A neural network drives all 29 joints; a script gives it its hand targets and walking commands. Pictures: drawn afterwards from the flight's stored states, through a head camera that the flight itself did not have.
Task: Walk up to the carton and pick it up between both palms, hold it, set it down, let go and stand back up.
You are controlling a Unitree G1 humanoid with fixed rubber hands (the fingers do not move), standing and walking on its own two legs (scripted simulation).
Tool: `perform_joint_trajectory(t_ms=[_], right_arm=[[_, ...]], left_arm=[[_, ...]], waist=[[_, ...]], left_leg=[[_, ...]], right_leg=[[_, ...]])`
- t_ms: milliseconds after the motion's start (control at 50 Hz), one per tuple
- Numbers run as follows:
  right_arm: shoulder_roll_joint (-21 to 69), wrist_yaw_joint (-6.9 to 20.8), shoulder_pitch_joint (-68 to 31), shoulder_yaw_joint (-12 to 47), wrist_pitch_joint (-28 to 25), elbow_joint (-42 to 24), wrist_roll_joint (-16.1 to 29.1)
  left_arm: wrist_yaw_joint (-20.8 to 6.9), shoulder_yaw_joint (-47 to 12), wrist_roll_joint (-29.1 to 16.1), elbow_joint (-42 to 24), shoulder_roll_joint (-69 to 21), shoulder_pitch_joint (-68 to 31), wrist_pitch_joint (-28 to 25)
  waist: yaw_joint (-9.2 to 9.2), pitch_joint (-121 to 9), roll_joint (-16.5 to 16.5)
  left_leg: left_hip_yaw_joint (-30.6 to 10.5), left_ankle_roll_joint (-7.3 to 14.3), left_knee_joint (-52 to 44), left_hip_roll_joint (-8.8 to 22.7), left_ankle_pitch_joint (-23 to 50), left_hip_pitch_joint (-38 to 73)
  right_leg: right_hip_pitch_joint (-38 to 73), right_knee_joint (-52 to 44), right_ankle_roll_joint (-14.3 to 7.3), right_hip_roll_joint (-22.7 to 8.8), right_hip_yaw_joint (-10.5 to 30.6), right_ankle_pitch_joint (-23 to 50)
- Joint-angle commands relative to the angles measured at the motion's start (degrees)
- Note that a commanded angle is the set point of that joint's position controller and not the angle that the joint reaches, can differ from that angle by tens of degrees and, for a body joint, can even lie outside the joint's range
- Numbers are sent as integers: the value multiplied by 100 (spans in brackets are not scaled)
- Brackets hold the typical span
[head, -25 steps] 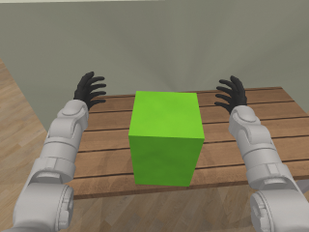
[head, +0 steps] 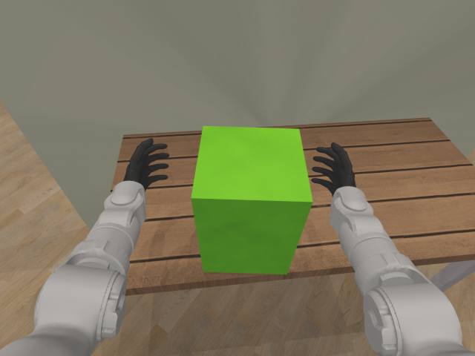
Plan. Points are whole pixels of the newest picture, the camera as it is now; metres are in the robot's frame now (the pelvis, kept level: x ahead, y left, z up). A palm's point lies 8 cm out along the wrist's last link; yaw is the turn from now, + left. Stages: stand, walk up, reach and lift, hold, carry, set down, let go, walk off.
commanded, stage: reach and lift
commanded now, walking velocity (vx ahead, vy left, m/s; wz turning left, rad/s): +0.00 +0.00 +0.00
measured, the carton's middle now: (247, 205) +0.43 -0.04 -0.01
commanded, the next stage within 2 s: none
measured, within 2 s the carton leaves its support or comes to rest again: neither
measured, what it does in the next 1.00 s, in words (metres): stands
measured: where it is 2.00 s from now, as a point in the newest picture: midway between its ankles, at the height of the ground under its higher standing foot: outside the picture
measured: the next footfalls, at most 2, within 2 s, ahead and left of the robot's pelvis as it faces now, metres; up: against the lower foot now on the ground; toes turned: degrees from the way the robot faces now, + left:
none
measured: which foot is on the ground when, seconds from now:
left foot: down 0.00-1.00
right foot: down 0.00-1.00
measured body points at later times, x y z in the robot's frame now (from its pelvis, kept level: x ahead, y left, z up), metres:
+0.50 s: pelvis +0.00 -0.01 +0.00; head +0.10 +0.00 +0.43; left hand +0.47 +0.12 +0.03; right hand +0.41 -0.18 +0.02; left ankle +0.00 +0.09 -0.74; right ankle +0.02 -0.11 -0.74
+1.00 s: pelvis +0.02 -0.01 +0.01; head +0.10 +0.00 +0.45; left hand +0.45 +0.12 +0.04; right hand +0.42 -0.16 +0.03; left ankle +0.00 +0.09 -0.74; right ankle +0.02 -0.11 -0.74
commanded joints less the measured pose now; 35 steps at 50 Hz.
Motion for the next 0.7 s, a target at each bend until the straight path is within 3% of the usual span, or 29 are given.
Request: perform_joint_trajectory(t_ms=[0, 60, 100, 160, 240, 320, 460, 540, 640, 680], right_arm=[[-489, 119, -2170, -182, -812, -420, -164], [-458, 177, -2537, -386, -1170, -686, -360], [-315, 150, -2618, -484, -1362, -977, -485], [-87, 83, -2428, -629, -1642, -1159, -683], [183, -40, -2065, -1063, -1851, -1052, -1181], [505, -159, -1733, -1580, -1756, -1143, -1867], [1176, -199, -1433, -2035, -1594, -1325, -2652], [1738, -76, -1451, -2280, -1623, -1392, -3182], [3090, 243, -1599, -2730, -1705, -1340, -4368], [3034, 292, -1509, -2639, -1714, -1351, -4407]], left_arm=[[81, -130, -205, 32, 718, -2356, -1177], [274, -156, -214, -134, 653, -3023, -1674], [340, -27, -46, -371, 459, -3191, -1855], [322, 400, 440, -608, 167, -2959, -1873], [257, 1246, 1369, -976, 101, -2600, -1571], [284, 1861, 2107, -1269, -29, -2321, -1244], [236, 2203, 2715, -1326, -703, -1991, -941], [179, 2356, 3125, -1371, -1288, -1963, -891], [60, 2730, 4082, -1368, -2565, -2060, -866], [72, 2707, 4142, -1408, -2577, -1920, -793]], waist=[[-305, -2033, 213], [-192, -3454, 520], [-22, -4627, 608], [210, -5684, 540], [289, -5581, 377], [285, -5115, 222], [245, -3997, 24], [230, -3464, 101], [257, -3238, 352], [246, -3368, 383]], left_leg=[[-86, -322, -184, 230, 177, -288], [-75, -453, 185, 225, 870, 73], [-8, -496, 463, 180, 1760, 243], [96, -465, 666, 122, 2724, 418], [171, -264, 381, -18, 2898, 140], [210, -113, -67, -88, 2585, -47], [97, -155, -466, -48, 2169, 300], [-6, -250, -572, -18, 2082, 682], [-120, -383, -798, -3, 2074, 1041], [-131, -403, -784, 24, 2245, 1014]], right_leg=[[231, 597, 80, -228, 36, 153], [-318, 963, 66, -189, -63, 1086], [-239, 1105, 82, -88, -90, 1839], [132, 1027, 97, 77, -43, 2716], [826, 757, 142, 123, 105, 3282], [1445, 496, 151, 92, 200, 3385], [1715, 37, 120, 80, 110, 3057], [1501, -275, 121, 75, -41, 2673], [1422, -653, 110, 38, -135, 2506], [1718, -620, 93, 10, -102, 2757]])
